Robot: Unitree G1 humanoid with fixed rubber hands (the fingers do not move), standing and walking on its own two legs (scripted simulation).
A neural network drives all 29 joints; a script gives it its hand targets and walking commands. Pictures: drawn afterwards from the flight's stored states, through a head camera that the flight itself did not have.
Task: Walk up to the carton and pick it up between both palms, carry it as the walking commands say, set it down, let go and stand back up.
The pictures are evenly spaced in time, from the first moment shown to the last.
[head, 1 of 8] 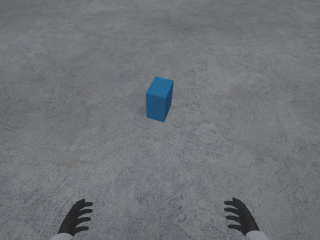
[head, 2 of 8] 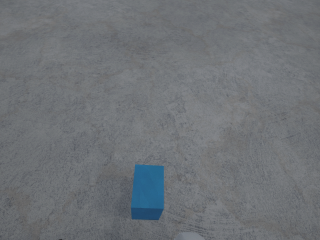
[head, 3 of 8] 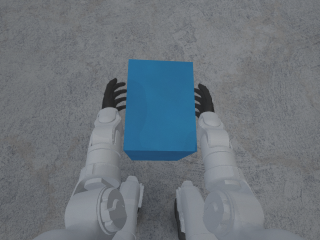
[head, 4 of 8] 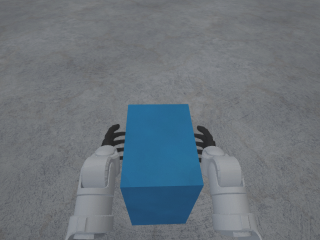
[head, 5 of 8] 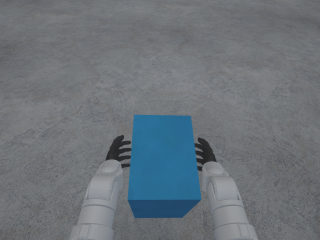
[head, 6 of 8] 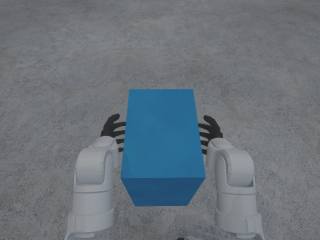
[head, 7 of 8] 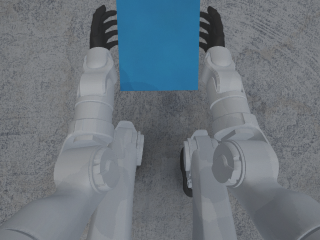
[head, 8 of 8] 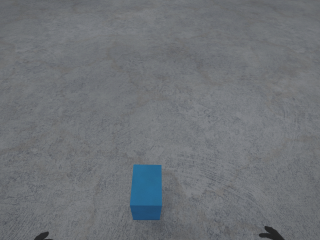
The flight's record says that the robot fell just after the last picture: no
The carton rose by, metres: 0.65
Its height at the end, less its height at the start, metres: +0.00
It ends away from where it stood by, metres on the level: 0.71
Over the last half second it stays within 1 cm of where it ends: yes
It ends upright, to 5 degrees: yes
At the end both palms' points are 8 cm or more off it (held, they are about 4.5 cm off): yes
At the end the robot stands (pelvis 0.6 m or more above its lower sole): yes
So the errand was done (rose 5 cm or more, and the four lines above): yes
